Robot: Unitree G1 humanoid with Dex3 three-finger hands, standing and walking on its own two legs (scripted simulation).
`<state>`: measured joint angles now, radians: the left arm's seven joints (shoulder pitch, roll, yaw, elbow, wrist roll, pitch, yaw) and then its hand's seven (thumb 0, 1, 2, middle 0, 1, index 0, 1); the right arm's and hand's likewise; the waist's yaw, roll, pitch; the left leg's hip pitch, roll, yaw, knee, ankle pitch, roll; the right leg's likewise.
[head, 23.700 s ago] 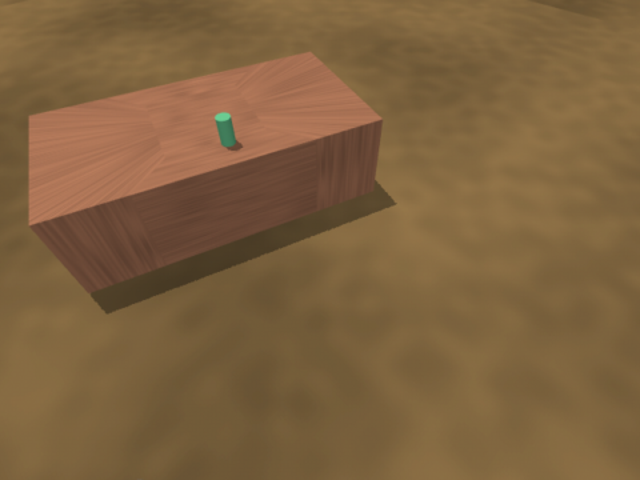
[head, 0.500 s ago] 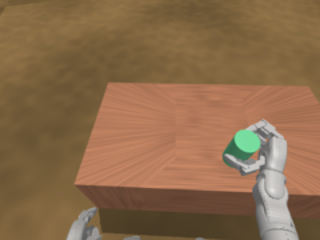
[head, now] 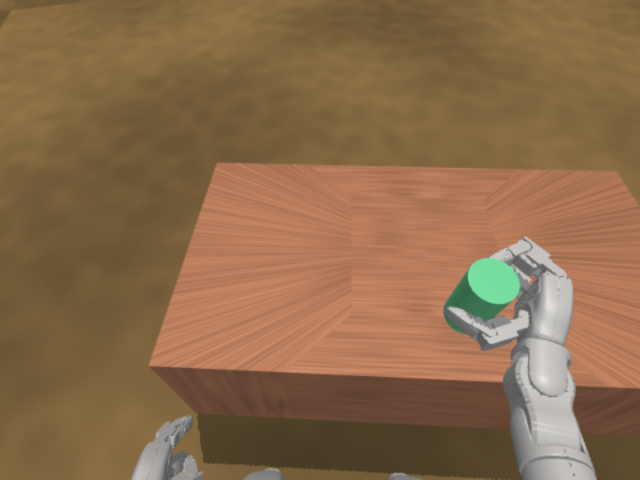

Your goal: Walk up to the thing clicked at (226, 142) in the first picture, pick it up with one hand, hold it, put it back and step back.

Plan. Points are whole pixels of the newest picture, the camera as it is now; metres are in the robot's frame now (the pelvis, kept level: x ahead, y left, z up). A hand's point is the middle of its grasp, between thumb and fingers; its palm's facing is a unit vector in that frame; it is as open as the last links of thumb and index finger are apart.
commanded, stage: hold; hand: right
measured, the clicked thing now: (477, 298) +0.32 -0.16 +0.06
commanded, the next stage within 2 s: crouch in 0.24 s
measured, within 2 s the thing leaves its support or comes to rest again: neither
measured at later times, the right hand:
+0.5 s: hand (487, 291) +0.34 -0.18 +0.05, palm faces +0.30 +0.95 +0.00, open 9.5 cm
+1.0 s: hand (479, 289) +0.42 -0.23 -0.09, palm faces +0.34 +0.94 -0.02, open 9.5 cm
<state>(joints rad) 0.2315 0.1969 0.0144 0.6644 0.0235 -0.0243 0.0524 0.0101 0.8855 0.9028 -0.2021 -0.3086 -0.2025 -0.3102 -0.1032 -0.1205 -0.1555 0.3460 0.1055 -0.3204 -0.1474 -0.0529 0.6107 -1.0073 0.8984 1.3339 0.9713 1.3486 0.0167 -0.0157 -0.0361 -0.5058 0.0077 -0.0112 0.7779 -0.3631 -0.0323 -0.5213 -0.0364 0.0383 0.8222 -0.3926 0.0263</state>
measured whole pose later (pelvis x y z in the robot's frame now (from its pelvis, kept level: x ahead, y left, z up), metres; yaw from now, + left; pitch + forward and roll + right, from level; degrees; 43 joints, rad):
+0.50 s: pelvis +0.00 +0.00 +0.00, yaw +0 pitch +7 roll +1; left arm 0.22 0.20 0.02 0.67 0.03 -0.03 0.05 0.01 0.90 0.90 -0.20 -0.31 -0.20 -0.31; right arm -0.12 -0.12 -0.18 0.40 0.11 -0.35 -0.14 -0.05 0.61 -1.00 0.90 1.34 0.97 1.35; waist 0.02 -0.01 -0.04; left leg -0.55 0.01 -0.01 0.81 -0.38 -0.03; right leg -0.56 -0.04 0.04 0.84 -0.40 0.03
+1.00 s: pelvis -0.02 +0.00 -0.10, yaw +1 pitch +25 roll +2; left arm 0.21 0.24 0.03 0.70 0.09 -0.02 0.00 0.01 0.89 0.90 -0.20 -0.31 -0.21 -0.31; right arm -0.57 -0.32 -0.44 0.93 0.08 -0.61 -0.04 -0.05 0.61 -1.01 0.89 1.36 0.96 1.37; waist 0.09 0.01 -0.14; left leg -1.22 -0.01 -0.01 1.31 -0.53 -0.03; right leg -1.23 -0.04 0.06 1.35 -0.56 0.03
